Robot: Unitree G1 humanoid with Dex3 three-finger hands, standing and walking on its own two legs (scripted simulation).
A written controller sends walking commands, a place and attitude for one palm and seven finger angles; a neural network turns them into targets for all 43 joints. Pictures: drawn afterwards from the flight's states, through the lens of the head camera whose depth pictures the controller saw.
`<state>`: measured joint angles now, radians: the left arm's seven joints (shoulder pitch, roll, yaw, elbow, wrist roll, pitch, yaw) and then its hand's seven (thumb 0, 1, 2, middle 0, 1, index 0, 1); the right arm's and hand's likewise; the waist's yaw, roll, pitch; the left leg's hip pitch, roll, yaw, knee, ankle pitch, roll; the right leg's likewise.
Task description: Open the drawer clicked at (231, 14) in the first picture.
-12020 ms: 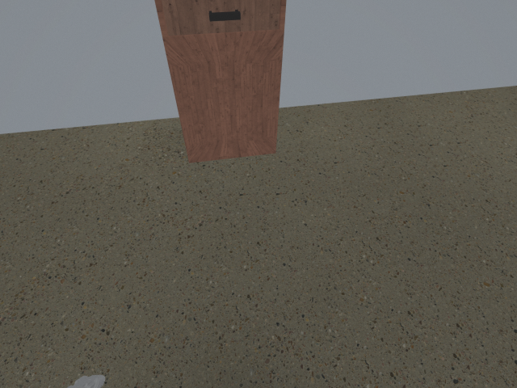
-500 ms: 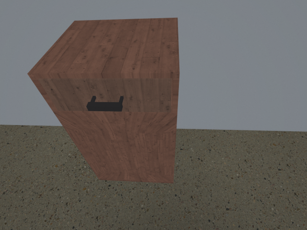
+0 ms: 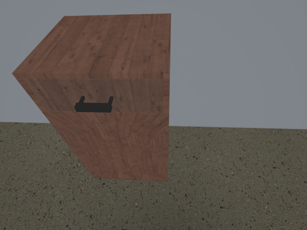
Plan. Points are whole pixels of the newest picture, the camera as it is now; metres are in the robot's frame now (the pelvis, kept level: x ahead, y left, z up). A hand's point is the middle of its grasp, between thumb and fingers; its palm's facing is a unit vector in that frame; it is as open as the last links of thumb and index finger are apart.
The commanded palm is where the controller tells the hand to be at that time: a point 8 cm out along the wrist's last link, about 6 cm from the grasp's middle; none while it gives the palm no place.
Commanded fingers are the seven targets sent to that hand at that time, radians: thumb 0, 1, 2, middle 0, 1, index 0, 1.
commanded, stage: come to a stop and stand still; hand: left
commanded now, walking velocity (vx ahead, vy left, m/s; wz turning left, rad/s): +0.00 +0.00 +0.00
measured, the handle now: (95, 103) +0.51 +0.23 +0.02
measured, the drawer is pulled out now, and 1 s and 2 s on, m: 0.00 0.00 0.00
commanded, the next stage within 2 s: look again from close up in 0.04 s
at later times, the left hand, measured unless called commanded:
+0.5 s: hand out of the picture +0.00 +0.17 -0.17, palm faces +0.03 -0.98 -0.21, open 7.3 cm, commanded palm none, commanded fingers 0.00 0.90 0.90 -0.20 -0.30 -0.20 -0.30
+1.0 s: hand (82, 200) +0.20 +0.20 -0.02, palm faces -0.02 -0.39 -0.92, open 7.8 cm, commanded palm +0.13 +0.22 -0.02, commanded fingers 0.00 0.55 0.75 -0.23 -0.53 -0.23 -0.53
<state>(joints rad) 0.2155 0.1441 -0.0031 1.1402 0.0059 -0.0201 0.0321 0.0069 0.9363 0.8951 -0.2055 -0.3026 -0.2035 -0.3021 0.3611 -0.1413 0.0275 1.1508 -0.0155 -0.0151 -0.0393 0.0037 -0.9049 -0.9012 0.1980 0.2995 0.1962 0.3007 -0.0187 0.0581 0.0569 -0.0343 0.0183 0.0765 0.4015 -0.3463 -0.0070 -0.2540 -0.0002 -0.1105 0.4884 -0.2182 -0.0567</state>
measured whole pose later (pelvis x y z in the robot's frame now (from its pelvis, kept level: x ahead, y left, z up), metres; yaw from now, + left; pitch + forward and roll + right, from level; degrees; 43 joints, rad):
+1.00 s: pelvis -0.03 +0.02 -0.02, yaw -4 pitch +5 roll +2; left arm 0.35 0.27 -0.11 0.03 0.80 0.00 0.36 0.02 0.78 0.83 -0.21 -0.39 -0.21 -0.39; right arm 0.15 -0.31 -0.05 0.63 -0.04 -0.10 0.00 0.02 -0.92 -0.90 0.20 0.30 0.20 0.30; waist 0.01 0.05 -0.09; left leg -0.29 -0.01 0.15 0.60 -0.40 0.03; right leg -0.53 -0.02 -0.03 0.65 -0.22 -0.04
